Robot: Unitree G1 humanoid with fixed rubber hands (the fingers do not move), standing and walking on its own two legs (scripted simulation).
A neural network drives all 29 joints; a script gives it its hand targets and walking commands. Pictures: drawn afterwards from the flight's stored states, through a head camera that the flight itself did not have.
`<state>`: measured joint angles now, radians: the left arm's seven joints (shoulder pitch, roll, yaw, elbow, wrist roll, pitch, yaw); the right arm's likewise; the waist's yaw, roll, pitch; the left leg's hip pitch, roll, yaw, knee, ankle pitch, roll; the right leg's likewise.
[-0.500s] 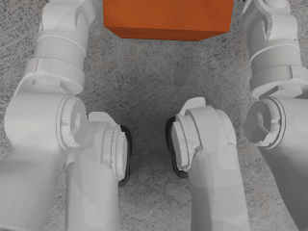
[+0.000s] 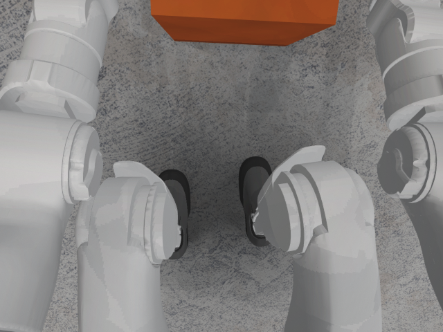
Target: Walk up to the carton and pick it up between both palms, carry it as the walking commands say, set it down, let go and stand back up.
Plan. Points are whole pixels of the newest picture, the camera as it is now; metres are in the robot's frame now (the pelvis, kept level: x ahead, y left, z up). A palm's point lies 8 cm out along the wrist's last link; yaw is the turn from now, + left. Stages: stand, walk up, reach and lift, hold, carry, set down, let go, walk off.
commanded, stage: set down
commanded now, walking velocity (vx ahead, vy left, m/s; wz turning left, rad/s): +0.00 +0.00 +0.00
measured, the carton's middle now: out of the picture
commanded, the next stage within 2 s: let go in 1.52 s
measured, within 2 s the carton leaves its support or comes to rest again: neither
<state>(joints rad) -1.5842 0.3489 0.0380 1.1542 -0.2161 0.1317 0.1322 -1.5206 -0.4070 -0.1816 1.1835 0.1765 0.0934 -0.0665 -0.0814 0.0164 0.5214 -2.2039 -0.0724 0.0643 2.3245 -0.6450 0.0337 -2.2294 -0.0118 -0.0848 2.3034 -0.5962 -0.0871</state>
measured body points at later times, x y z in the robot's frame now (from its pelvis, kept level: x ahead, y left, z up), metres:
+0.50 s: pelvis +0.00 +0.00 +0.07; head +0.38 -0.04 +0.30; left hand +0.61 +0.10 -0.07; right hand +0.55 -0.27 -0.09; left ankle +0.10 +0.10 -0.31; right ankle +0.11 -0.09 -0.31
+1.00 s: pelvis -0.01 +0.00 +0.19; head +0.36 -0.04 +0.42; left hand +0.61 +0.11 +0.07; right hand +0.56 -0.28 +0.06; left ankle +0.10 +0.10 -0.31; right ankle +0.11 -0.09 -0.31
